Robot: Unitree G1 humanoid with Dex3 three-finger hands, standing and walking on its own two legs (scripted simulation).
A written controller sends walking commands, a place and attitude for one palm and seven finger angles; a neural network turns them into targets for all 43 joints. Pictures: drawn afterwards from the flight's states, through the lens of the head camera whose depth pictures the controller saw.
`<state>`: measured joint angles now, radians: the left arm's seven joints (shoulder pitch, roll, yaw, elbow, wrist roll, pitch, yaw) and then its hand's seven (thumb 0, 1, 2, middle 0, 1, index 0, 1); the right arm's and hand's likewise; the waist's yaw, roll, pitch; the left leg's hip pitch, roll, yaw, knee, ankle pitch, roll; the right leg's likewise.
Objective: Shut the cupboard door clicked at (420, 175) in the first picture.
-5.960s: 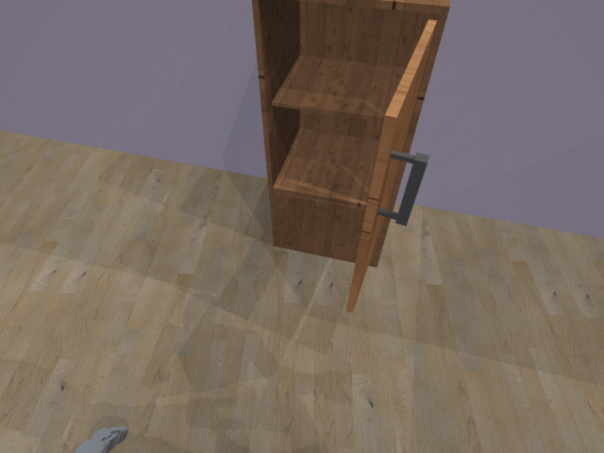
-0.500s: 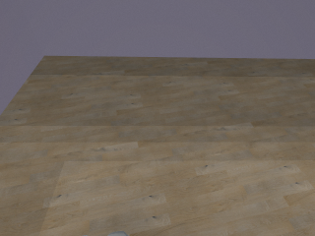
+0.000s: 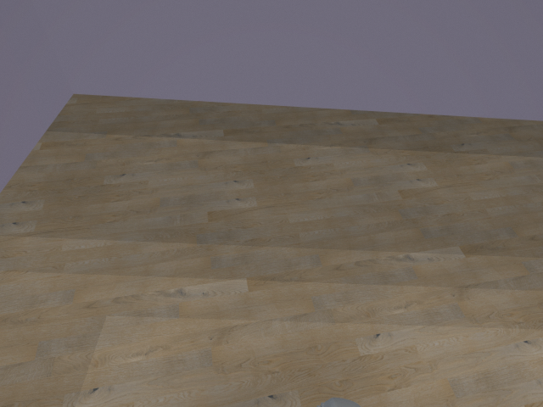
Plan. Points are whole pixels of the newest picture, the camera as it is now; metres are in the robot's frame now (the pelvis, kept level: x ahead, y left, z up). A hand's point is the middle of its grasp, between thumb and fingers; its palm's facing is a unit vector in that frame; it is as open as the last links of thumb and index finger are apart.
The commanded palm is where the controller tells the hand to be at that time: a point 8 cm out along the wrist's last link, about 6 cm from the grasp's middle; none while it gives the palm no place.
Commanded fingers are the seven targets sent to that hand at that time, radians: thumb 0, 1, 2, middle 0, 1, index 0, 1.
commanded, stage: walk around to get in front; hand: left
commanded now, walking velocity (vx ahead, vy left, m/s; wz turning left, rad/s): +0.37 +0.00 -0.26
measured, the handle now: out of the picture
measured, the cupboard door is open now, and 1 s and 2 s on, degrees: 83 83 83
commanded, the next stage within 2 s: walk to a spot facing it in 0.46 s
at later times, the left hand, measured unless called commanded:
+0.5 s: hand (238, 309) +0.32 +0.09 -0.16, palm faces -0.03 -0.98 -0.21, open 7.3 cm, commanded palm none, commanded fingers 0.00 0.90 0.90 -0.20 -0.30 -0.20 -0.30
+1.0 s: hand (214, 309) +0.33 +0.14 -0.20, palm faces +0.25 -0.95 -0.17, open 7.4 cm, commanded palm none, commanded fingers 0.00 0.90 0.90 -0.20 -0.30 -0.20 -0.30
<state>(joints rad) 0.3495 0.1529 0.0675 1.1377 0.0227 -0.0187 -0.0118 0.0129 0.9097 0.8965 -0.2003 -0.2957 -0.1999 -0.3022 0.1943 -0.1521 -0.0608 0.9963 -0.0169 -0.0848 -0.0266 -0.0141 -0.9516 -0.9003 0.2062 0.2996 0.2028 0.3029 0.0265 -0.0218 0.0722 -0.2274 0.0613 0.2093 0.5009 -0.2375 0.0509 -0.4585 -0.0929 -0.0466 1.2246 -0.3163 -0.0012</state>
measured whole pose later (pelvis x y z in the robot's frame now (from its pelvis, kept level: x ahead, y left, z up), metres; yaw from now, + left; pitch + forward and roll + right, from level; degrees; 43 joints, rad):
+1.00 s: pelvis +0.35 -0.04 -0.01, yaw +9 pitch -1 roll -2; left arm 0.26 0.18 0.07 1.04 0.01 0.03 0.02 0.01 0.91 0.90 -0.20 -0.30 -0.20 -0.30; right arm 0.13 -0.19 -0.04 0.94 -0.02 0.00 0.00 0.01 -0.91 -0.90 0.20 0.30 0.20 0.30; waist 0.02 -0.02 0.11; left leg -0.39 0.02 0.12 0.62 -0.23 0.08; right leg -0.42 -0.10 -0.10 1.20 -0.50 0.07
